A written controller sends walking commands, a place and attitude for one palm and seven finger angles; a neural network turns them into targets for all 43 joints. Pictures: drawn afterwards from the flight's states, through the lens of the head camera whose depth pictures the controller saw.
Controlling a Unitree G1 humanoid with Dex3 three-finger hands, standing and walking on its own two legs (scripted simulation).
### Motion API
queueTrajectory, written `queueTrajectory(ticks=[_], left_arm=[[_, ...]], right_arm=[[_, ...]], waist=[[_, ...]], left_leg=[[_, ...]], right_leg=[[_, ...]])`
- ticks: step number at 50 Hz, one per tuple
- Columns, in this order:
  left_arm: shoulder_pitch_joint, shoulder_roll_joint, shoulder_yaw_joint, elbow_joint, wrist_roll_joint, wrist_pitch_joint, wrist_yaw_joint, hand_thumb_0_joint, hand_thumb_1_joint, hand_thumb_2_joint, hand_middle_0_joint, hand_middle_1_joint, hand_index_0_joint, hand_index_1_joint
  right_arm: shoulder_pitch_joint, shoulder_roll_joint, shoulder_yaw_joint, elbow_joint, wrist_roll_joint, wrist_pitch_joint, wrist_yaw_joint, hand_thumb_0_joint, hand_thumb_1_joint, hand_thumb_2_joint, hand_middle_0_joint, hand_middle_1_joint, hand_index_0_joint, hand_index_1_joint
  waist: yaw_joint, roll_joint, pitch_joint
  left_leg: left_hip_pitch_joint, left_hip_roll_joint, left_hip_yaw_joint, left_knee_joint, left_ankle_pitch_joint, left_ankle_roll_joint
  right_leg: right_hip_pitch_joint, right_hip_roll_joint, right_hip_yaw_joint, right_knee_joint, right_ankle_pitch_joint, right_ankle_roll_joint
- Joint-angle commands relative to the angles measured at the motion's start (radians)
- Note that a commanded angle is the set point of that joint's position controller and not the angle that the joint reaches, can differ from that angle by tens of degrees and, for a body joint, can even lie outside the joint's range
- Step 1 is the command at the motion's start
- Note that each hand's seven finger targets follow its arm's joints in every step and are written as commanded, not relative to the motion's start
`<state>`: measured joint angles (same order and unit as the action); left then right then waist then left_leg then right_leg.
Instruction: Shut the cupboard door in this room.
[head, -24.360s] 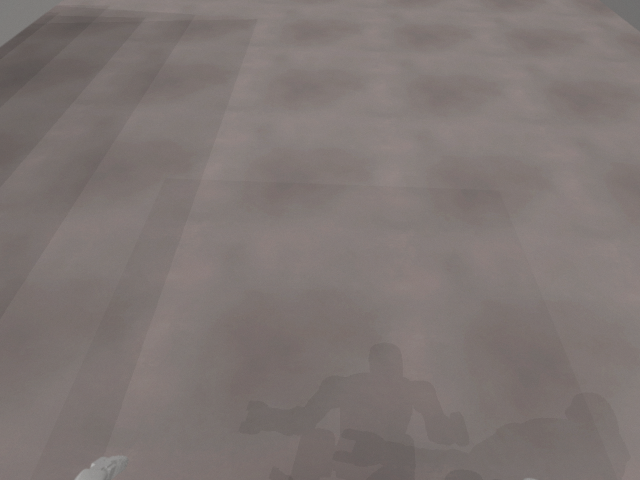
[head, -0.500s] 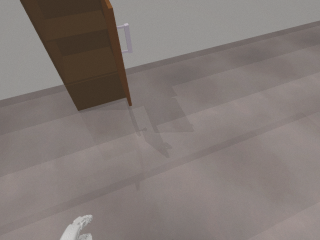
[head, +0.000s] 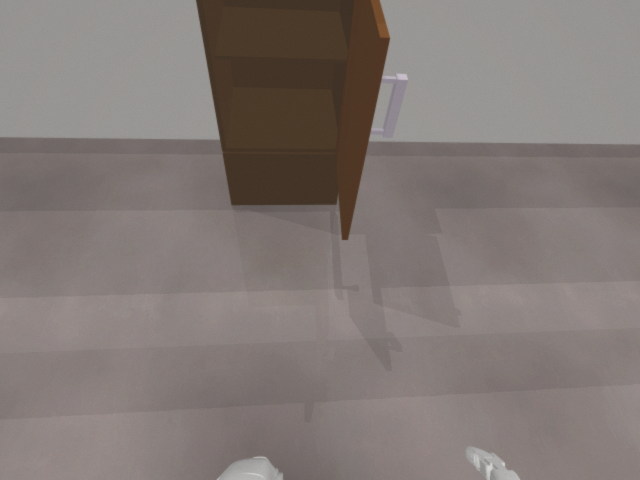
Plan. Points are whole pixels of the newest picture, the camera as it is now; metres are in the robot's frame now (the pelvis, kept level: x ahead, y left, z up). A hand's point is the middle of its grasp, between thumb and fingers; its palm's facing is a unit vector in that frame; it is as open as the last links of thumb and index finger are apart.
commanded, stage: stand and wait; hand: left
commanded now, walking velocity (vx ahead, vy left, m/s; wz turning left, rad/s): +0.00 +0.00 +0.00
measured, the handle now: (384, 107) +0.84 -0.05 -0.02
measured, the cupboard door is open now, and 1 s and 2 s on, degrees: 88 88 88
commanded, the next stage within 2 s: turn or walk to find it in 1.74 s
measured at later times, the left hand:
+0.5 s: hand (232, 421) +0.20 +0.15 -0.15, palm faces +0.03 -0.98 -0.22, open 7.2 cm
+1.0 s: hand out of the picture +0.12 +0.14 -0.16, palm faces +0.06 -0.99 -0.15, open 7.4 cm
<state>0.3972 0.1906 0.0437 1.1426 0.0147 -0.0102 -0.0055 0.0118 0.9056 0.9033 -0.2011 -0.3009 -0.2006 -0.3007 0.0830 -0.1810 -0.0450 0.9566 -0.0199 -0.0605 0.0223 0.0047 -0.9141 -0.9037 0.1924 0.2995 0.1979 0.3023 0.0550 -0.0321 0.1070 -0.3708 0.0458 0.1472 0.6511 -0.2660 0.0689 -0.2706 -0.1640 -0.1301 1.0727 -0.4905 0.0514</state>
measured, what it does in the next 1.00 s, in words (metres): walks ahead: right foot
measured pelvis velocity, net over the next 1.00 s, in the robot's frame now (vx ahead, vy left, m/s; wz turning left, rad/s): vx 0.14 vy -0.01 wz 0.00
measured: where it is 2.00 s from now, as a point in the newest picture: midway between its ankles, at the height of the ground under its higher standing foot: outside the picture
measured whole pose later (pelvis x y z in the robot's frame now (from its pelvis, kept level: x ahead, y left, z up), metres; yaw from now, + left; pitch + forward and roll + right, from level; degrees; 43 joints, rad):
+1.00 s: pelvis +0.14 -0.01 +0.02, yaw +0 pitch -2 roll +0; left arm 0.31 0.11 0.00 1.17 0.00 0.00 0.03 0.01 0.91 0.90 -0.20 -0.30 -0.20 -0.30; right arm 0.29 -0.11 0.00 1.16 0.00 -0.01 -0.03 0.01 -0.91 -0.90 0.19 0.30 0.20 0.30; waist 0.01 -0.01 0.04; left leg -0.08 0.03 0.08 0.38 -0.28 -0.01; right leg -0.21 -0.04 -0.11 0.40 -0.16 -0.01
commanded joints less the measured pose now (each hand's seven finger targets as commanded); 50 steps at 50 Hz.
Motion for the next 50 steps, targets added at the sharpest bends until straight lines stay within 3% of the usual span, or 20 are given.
queueTrajectory(ticks=[1, 4, 8, 11, 14, 15, 17, 18, 19, 20, 21, 22, 23, 24, 28, 30, 31, 32, 37, 50], left_arm=[[-0.085, 0.048, 0.005, -0.097, 0.006, -0.037, 0.000, 0.000, 0.900, 0.900, -0.200, -0.300, -0.200, -0.300], [-0.007, 0.022, -0.002, -0.066, 0.006, -0.010, 0.010, 0.000, 0.900, 0.900, -0.200, -0.300, -0.200, -0.300], [-0.055, 0.015, 0.000, -0.098, 0.005, 0.011, 0.017, 0.000, 0.900, 0.900, -0.200, -0.300, -0.200, -0.300], [-0.121, 0.014, -0.006, -0.120, 0.005, 0.015, 0.020, 0.000, 0.900, 0.900, -0.200, -0.300, -0.200, -0.300], [-0.160, 0.016, -0.011, -0.129, 0.004, 0.010, 0.024, 0.000, 0.900, 0.900, -0.200, -0.300, -0.200, -0.300], [-0.147, 0.016, -0.012, -0.126, 0.004, 0.007, 0.025, 0.000, 0.900, 0.900, -0.200, -0.300, -0.200, -0.300], [-0.100, 0.041, -0.009, -0.104, 0.003, -0.006, 0.027, 0.000, 0.900, 0.900, -0.200, -0.300, -0.200, -0.300], [-0.051, 0.077, -0.005, -0.087, 0.006, -0.018, 0.031, 0.000, 0.900, 0.900, -0.200, -0.300, -0.200, -0.300], [-0.040, 0.116, -0.005, -0.076, 0.006, -0.026, 0.035, 0.000, 0.900, 0.900, -0.200, -0.300, -0.200, -0.300], [-0.046, 0.142, -0.002, -0.072, -0.004, -0.034, 0.034, 0.000, 0.900, 0.900, -0.200, -0.300, -0.200, -0.300], [-0.060, 0.153, 0.004, -0.076, -0.008, -0.041, 0.033, 0.000, 0.900, 0.900, -0.200, -0.300, -0.200, -0.300], [-0.102, 0.129, 0.001, -0.079, -0.005, -0.036, 0.038, 0.000, 0.900, 0.900, -0.200, -0.300, -0.200, -0.300], [-0.143, 0.110, 0.004, -0.088, -0.002, -0.031, 0.042, 0.000, 0.900, 0.900, -0.200, -0.300, -0.200, -0.300], [-0.170, 0.110, 0.006, -0.094, -0.003, -0.026, 0.043, 0.000, 0.900, 0.900, -0.200, -0.300, -0.200, -0.300], [-0.209, 0.081, -0.001, -0.083, -0.014, -0.011, 0.040, 0.000, 0.900, 0.900, -0.200, -0.300, -0.200, -0.300], [-0.194, 0.045, -0.009, -0.078, -0.018, -0.006, 0.034, 0.000, 0.900, 0.900, -0.200, -0.300, -0.200, -0.300], [-0.190, 0.046, -0.007, -0.073, -0.013, 0.000, 0.035, 0.000, 0.900, 0.900, -0.200, -0.300, -0.200, -0.300], [-0.180, 0.050, -0.007, -0.066, -0.011, 0.006, 0.035, 0.000, 0.900, 0.900, -0.200, -0.300, -0.200, -0.300], [-0.113, 0.045, -0.020, -0.034, -0.014, -0.007, 0.039, 0.000, 0.900, 0.900, -0.200, -0.300, -0.200, -0.300], [-0.035, 0.015, -0.034, -0.006, -0.010, -0.009, 0.045, 0.000, 0.900, 0.900, -0.200, -0.300, -0.200, -0.300]], right_arm=[[0.219, -0.140, -0.026, 0.048, 0.003, -0.014, -0.038, 0.000, -0.900, -0.900, 0.200, 0.300, 0.200, 0.300], [0.186, -0.106, -0.014, 0.062, 0.011, -0.023, -0.042, 0.000, -0.900, -0.900, 0.200, 0.300, 0.200, 0.300], [0.179, -0.089, -0.015, 0.063, 0.008, -0.016, -0.044, 0.000, -0.900, -0.900, 0.200, 0.300, 0.200, 0.300], [0.196, -0.093, -0.017, 0.078, 0.004, -0.007, -0.046, 0.000, -0.900, -0.900, 0.200, 0.300, 0.200, 0.300], [0.218, -0.092, -0.016, 0.102, -0.001, 0.005, -0.052, 0.000, -0.900, -0.900, 0.200, 0.300, 0.200, 0.300], [0.215, -0.095, -0.017, 0.109, -0.002, 0.011, -0.054, 0.000, -0.900, -0.900, 0.200, 0.300, 0.200, 0.300], [0.227, -0.079, -0.012, 0.124, 0.001, 0.018, -0.055, 0.000, -0.900, -0.900, 0.200, 0.300, 0.200, 0.300], [0.246, -0.052, -0.006, 0.127, 0.005, 0.016, -0.054, 0.000, -0.900, -0.900, 0.200, 0.300, 0.200, 0.300], [0.277, -0.023, -0.004, 0.127, 0.012, 0.019, -0.050, 0.000, -0.900, -0.900, 0.200, 0.300, 0.200, 0.300], [0.305, -0.007, 0.003, 0.133, 0.015, 0.034, -0.050, 0.000, -0.900, -0.900, 0.200, 0.300, 0.200, 0.300], [0.296, -0.020, 0.004, 0.133, 0.014, 0.048, -0.052, 0.000, -0.900, -0.900, 0.200, 0.300, 0.200, 0.300], [0.289, -0.025, 0.001, 0.139, 0.013, 0.054, -0.053, 0.000, -0.900, -0.900, 0.200, 0.300, 0.200, 0.300], [0.292, -0.011, 0.004, 0.150, 0.016, 0.055, -0.054, 0.000, -0.900, -0.900, 0.200, 0.300, 0.200, 0.300], [0.301, 0.005, 0.007, 0.163, 0.016, 0.055, -0.053, 0.000, -0.900, -0.900, 0.200, 0.300, 0.200, 0.300], [0.363, 0.022, 0.015, 0.200, 0.006, 0.054, -0.052, 0.000, -0.900, -0.900, 0.200, 0.300, 0.200, 0.300], [0.335, -0.010, 0.017, 0.197, 0.000, 0.043, -0.054, 0.000, -0.900, -0.900, 0.200, 0.300, 0.200, 0.300], [0.296, -0.014, 0.015, 0.189, 0.003, 0.044, -0.051, 0.000, -0.900, -0.900, 0.200, 0.300, 0.200, 0.300], [0.269, -0.014, 0.016, 0.183, 0.007, 0.045, -0.049, 0.000, -0.900, -0.900, 0.200, 0.300, 0.200, 0.300], [0.293, -0.008, 0.022, 0.189, 0.009, 0.038, -0.055, 0.000, -0.900, -0.900, 0.200, 0.300, 0.200, 0.300], [0.296, -0.010, 0.028, 0.185, 0.013, 0.034, -0.063, 0.000, -0.900, -0.900, 0.200, 0.300, 0.200, 0.300]], waist=[[-0.081, 0.115, -0.104], [-0.029, 0.119, -0.133], [-0.015, 0.131, -0.072], [-0.031, 0.146, -0.052], [-0.046, 0.157, -0.043], [-0.037, 0.153, -0.044], [-0.014, 0.096, -0.037], [-0.003, 0.003, -0.077], [-0.027, -0.096, -0.103], [-0.037, -0.185, -0.130], [-0.031, -0.265, -0.166], [-0.043, -0.235, -0.149], [-0.054, -0.136, -0.146], [-0.062, -0.091, -0.156], [-0.087, -0.058, -0.140], [-0.062, 0.030, -0.082], [-0.046, 0.050, -0.050], [-0.038, 0.074, -0.016], [-0.043, 0.042, -0.053], [-0.051, 0.052, -0.025]], left_leg=[[0.292, 0.275, -0.271, -0.360, 0.490, 0.086], [0.252, 0.229, -0.154, -0.372, 0.645, 0.082], [0.194, 0.218, -0.119, -0.386, 0.651, 0.090], [0.212, 0.203, -0.106, -0.358, 0.662, 0.081], [0.225, 0.207, -0.134, -0.315, 0.642, 0.072], [0.231, 0.208, -0.140, -0.286, 0.616, 0.066], [0.184, 0.168, -0.140, -0.203, 0.491, 0.014], [0.140, 0.107, -0.112, -0.128, 0.338, -0.031], [0.076, 0.036, -0.081, -0.079, 0.061, -0.066], [0.069, -0.011, -0.063, -0.012, -0.203, -0.094], [0.105, -0.006, -0.091, 0.075, -0.330, -0.096], [0.112, 0.006, -0.118, 0.114, -0.325, -0.092], [0.110, 0.013, -0.137, 0.098, -0.283, -0.088], [0.120, 0.015, -0.134, 0.055, -0.238, -0.088], [0.269, 0.015, -0.114, -0.229, 0.010, -0.088], [0.225, 0.077, -0.170, -0.301, 0.066, -0.068], [0.164, 0.090, -0.176, -0.328, 0.024, -0.067], [0.122, 0.088, -0.182, -0.349, -0.020, -0.066], [0.185, 0.077, -0.148, -0.345, 0.081, -0.065], [0.212, 0.078, -0.139, -0.361, 0.086, -0.055]], right_leg=[[-0.301, -0.020, 0.086, 0.130, 0.107, -0.010], [-0.231, 0.008, 0.079, 0.074, 0.190, 0.008], [-0.226, 0.015, 0.089, -0.050, 0.275, 0.017], [-0.172, 0.038, 0.068, -0.215, 0.287, 0.011], [-0.085, 0.064, 0.053, -0.358, 0.258, -0.004], [-0.051, 0.069, 0.051, -0.415, 0.265, -0.008], [0.080, 0.066, 0.050, -0.593, 0.402, -0.012], [0.183, 0.009, 0.125, -0.639, 0.634, -0.028], [0.237, -0.113, 0.248, -0.641, 0.850, -0.087], [0.238, -0.204, 0.313, -0.699, 0.936, -0.185], [0.189, -0.214, 0.350, -0.750, 0.922, -0.233], [0.151, -0.201, 0.320, -0.761, 0.865, -0.242], [0.145, -0.183, 0.292, -0.751, 0.795, -0.247], [0.145, -0.160, 0.254, -0.740, 0.737, -0.237], [0.015, -0.054, 0.180, -0.739, 0.339, -0.140], [0.001, 0.029, 0.137, -0.729, 0.271, -0.083], [0.027, 0.041, 0.122, -0.744, 0.229, -0.066], [0.050, 0.044, 0.125, -0.745, 0.219, -0.059], [0.111, 0.031, 0.130, -0.747, 0.373, -0.066], [0.083, 0.035, 0.129, -0.739, 0.400, -0.064]])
